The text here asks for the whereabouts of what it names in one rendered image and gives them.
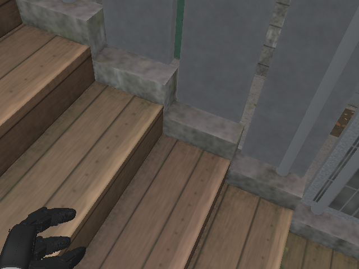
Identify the robot left hand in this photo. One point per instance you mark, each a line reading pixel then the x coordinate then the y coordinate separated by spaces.
pixel 22 249

